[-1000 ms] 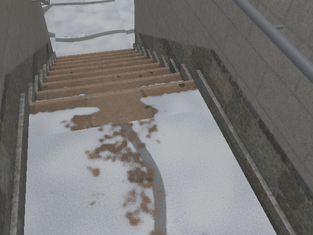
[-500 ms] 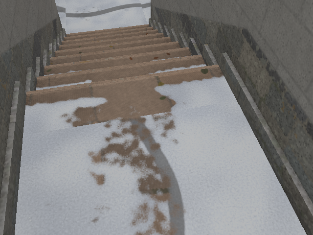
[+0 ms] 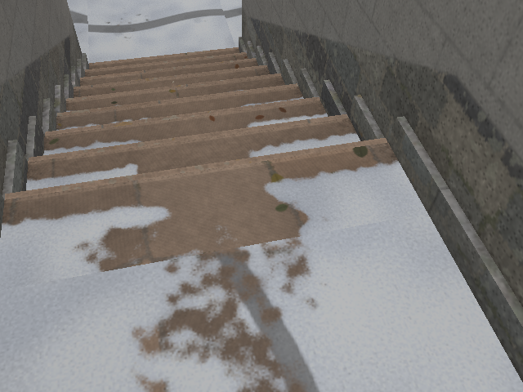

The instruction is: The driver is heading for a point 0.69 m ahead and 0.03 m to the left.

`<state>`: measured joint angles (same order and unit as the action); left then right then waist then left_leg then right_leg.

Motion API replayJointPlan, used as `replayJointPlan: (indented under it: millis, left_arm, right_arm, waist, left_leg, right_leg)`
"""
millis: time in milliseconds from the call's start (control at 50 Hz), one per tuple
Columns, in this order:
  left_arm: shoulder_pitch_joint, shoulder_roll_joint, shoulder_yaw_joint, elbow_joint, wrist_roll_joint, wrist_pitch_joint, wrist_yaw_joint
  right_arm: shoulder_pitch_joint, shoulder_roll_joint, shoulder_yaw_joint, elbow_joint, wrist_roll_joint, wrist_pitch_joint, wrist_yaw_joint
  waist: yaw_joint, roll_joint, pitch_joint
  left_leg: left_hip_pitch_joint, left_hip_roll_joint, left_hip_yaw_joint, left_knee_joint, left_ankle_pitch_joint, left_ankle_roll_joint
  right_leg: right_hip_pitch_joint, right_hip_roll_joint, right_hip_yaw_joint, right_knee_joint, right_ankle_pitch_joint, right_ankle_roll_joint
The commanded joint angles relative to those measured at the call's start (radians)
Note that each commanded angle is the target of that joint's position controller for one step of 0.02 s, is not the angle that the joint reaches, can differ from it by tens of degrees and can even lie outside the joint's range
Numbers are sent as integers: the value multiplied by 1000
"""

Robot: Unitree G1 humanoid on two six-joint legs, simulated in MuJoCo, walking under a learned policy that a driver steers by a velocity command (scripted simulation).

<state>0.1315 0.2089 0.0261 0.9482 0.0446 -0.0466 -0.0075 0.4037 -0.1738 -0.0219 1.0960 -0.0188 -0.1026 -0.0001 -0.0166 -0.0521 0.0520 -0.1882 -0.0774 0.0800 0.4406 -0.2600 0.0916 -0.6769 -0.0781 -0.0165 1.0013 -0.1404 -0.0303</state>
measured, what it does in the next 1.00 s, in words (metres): walks ahead: right foot, then left foot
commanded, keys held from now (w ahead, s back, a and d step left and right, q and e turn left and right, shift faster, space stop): w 0.86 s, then no key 0.14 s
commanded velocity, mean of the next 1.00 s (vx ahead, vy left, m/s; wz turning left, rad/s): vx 0.48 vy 0.00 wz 0.00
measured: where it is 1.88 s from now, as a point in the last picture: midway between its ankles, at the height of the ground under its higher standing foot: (255, 334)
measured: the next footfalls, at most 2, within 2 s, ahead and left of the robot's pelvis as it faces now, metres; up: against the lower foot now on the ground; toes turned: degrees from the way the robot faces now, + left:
right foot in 0.22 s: +0.25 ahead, -0.10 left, +0.00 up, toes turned -4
left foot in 0.72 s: +0.54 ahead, +0.07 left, +0.00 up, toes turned +2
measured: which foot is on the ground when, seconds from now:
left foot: down 0.00-0.22, up 0.24-0.70, down 0.72-1.00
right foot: up 0.00-0.20, down 0.22-0.74, up 0.76-1.00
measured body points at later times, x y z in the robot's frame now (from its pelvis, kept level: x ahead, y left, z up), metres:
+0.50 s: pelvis +0.25 -0.04 +0.01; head +0.27 -0.05 +0.46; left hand +0.21 +0.20 -0.13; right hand +0.34 -0.29 -0.14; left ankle +0.36 +0.12 -0.67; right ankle +0.21 -0.10 -0.74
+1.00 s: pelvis +0.50 +0.01 +0.01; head +0.53 +0.02 +0.46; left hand +0.57 +0.25 -0.14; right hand +0.50 -0.24 -0.13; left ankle +0.50 +0.07 -0.74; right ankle +0.55 -0.14 -0.67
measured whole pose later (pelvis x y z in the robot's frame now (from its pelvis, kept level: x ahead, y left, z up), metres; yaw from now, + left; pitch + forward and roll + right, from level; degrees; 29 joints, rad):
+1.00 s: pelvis +0.50 +0.01 +0.01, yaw -1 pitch -1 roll +0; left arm 0.20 0.21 0.06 0.99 0.03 -0.04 0.01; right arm 0.33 -0.20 -0.03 1.03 -0.02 -0.10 0.00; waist -0.01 -0.03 0.06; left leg -0.12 -0.07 0.07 0.30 -0.16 0.10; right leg -0.55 -0.06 0.01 0.99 -0.26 -0.03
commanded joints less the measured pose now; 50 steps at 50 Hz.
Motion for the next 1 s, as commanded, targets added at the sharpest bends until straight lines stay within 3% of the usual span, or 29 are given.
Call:
replayJointPlan:
  millis: [20, 40, 100, 140, 160, 180, 200, 220, 240, 260, 280, 300, 340, 380, 400, 440, 500, 620, 680, 700, 720, 740, 760, 780, 800, 820, 860, 940, 1000]
  left_arm:
    - [24, 29, -5, -39, -17, -2, -1]
    - [-41, 34, -7, -61, -12, -1, -8]
    - [-162, 53, -7, -102, -22, -1, -12]
    - [-176, 58, -4, -115, -22, -4, -12]
    - [-151, 59, -4, -113, -20, -6, -12]
    - [-72, 67, 2, -85, -26, -15, -3]
    - [67, 71, 11, -47, -25, -25, 0]
    - [268, 137, 35, 5, -3, -40, 6]
    - [387, 248, 65, 22, 19, -38, 7]
    - [385, 220, 65, 35, -24, -18, 5]
    - [266, 184, 55, 15, -29, -15, 5]
    - [183, 117, 39, -1, -27, -25, 4]
    - [146, 49, 21, 10, -30, -45, 10]
    - [211, 63, 27, 42, -20, -60, 13]
    - [237, 80, 32, 52, -21, -64, 15]
    - [262, 92, 32, 62, -36, -64, 24]
    - [287, 93, 33, 72, -37, -66, 25]
    - [395, 98, 41, 119, -25, -66, 32]
    - [368, 108, 42, 121, -13, -62, 39]
    - [358, 113, 42, 122, -13, -60, 39]
    - [343, 108, 37, 117, -15, -58, 36]
    - [339, 76, 22, 91, -27, -59, 30]
    - [443, -14, 5, 74, -67, -54, 20]
    - [378, 104, 35, 85, -38, -43, 27]
    - [309, 100, 39, 56, -36, -42, 24]
    - [268, 75, 35, 49, -37, -43, 21]
    - [284, 41, 35, 60, -17, -22, 15]
    - [284, 14, 37, 77, -10, 19, 20]
    - [190, 19, 35, 56, -17, 23, 20]
  right_arm:
    - [2, -151, -27, -51, 13, -11, 0]
    - [35, -128, -21, -41, 19, -10, -2]
    - [106, -144, -27, -12, 12, 0, -13]
    - [111, -154, -33, -3, 4, 7, -17]
    - [96, -164, -37, -2, 1, 9, -16]
    - [71, -154, -32, -10, 12, 11, -13]
    - [29, -132, -25, -23, 19, 10, -10]
    - [6, -108, -14, -49, 26, 7, -5]
    - [113, -13, 7, -73, 49, 8, 6]
    - [72, -160, -38, -70, 15, 15, 12]
    - [-2, -157, -44, -98, 5, 19, 13]
    - [-65, -120, -34, -118, 6, 14, 14]
    - [-66, -84, -32, -113, -10, 35, 19]
    - [-10, -85, -38, -90, -27, 55, 31]
    - [-26, -82, -40, -98, -26, 61, 34]
    - [-127, -76, -38, -133, -19, 61, 36]
    - [-311, -60, -23, -195, -16, 56, 42]
    - [-456, -90, -17, -253, -13, 52, 34]
    - [-403, -108, -25, -248, -13, 35, 30]
    - [-316, -120, -33, -219, -12, 29, 24]
    - [-147, -137, -44, -157, -17, 19, 20]
    - [23, -209, -65, -118, -39, 9, 9]
    - [89, -301, -85, -115, -39, 15, 5]
    - [-18, -252, -77, -137, -4, 31, 8]
    - [-117, -206, -63, -157, 8, 35, 10]
    - [-161, -155, -50, -160, 4, 29, 13]
    - [-173, -109, -34, -146, 2, 17, 4]
    - [-92, -133, -30, -114, 2, -14, 1]
    - [-89, -139, -21, -112, 2, -10, -5]
  waist:
    - [29, 129, -31]
    - [16, 113, -15]
    - [-28, 97, 30]
    - [-25, 96, 46]
    - [-10, 109, 33]
    - [16, 104, -4]
    - [80, 105, -60]
    - [152, 37, -185]
    - [126, -183, -334]
    - [139, -66, -346]
    - [83, -29, -158]
    - [62, 7, -52]
    - [-5, -10, 24]
    - [-22, -25, -13]
    - [-26, -30, -12]
    - [-13, -36, 11]
    - [26, -26, 46]
    - [71, -19, 62]
    - [29, -26, 42]
    - [-7, -26, -2]
    - [-77, 4, -85]
    - [-134, 87, -197]
    - [-101, 326, -313]
    - [-75, 172, -274]
    - [-35, 133, -143]
    - [-15, 88, -81]
    - [36, 112, -29]
    - [70, 88, -17]
    - [59, 120, -11]
  left_leg:
    - [-34, 288, -188, -203, 591, 110]
    - [1, 279, -177, -204, 559, 99]
    - [137, 303, -206, -225, 440, 104]
    - [211, 317, -208, -195, 462, 114]
    - [209, 306, -187, -159, 515, 106]
    - [200, 300, -171, -101, 614, 88]
    - [125, 246, -109, 50, 711, 57]
    - [-41, 188, -53, 306, 582, 30]
    - [-366, 46, 10, 707, -97, -8]
    - [-490, 18, -105, 854, -291, 10]
    - [-577, 79, -121, 899, -222, 23]
    - [-571, 118, -135, 830, -133, 29]
    - [-443, 159, -134, 706, -48, 6]
    - [-389, 140, -124, 665, -6, -6]
    - [-399, 135, -109, 637, 17, -17]
    - [-425, 146, -75, 548, 96, -41]
    - [-409, 143, -41, 332, 211, -62]
    - [-420, 127, -33, 167, 210, -30]
    - [-305, 90, -15, 101, 101, 15]
    - [-184, 53, 5, 73, 78, 32]
    - [12, 31, 11, 9, 118, 60]
    - [264, 197, -184, -19, 18, 115]
    - [516, 489, -686, -122, -65, 256]
    - [428, 466, -730, -168, -83, 238]
    - [297, 427, -566, -178, -31, 210]
    - [193, 380, -465, -213, 54, 182]
    - [74, 301, -335, -258, 152, 129]
    - [32, 290, -195, -228, 683, 149]
    - [35, 253, -114, -198, 827, 133]
  right_leg:
    - [150, 13, -25, -169, 85, -4]
    - [137, 17, -28, -222, 92, -6]
    - [73, 30, -46, -317, 44, -30]
    - [73, 39, -42, -380, -37, -51]
    - [139, 62, -63, -419, -71, -63]
    - [258, 99, -91, -465, -54, -73]
    - [476, 118, -82, -535, -29, -91]
    - [763, -8, 76, -531, -11, -143]
    - [1049, -323, 556, -611, 1, -281]
    - [1030, -340, 711, -692, -101, -317]
    - [906, -307, 561, -707, -138, -283]
    - [758, -259, 440, -748, -83, -246]
    - [569, -172, 278, -803, 86, -172]
    - [559, -130, 180, -791, 286, -167]
    - [561, -119, 148, -790, 353, -168]
    - [541, -95, 106, -826, 329, -165]
    - [528, -79, 82, -864, 292, -159]
    - [713, -144, 93, -836, 316, -168]
    - [752, -153, 69, -724, 532, -146]
    - [742, -140, 52, -620, 665, -132]
    - [694, -102, 11, -434, 690, -114]
    - [507, -55, -24, -163, 449, -90]
    - [153, 134, -92, 225, -253, -39]
    - [76, 107, 50, 315, -345, -61]
    - [52, 63, 66, 311, -268, -68]
    - [73, 33, 67, 257, -210, -66]
    - [143, -2, 63, 159, -170, -50]
    - [178, 21, 18, 71, -146, -1]
    - [173, 21, -15, -91, -54, 28]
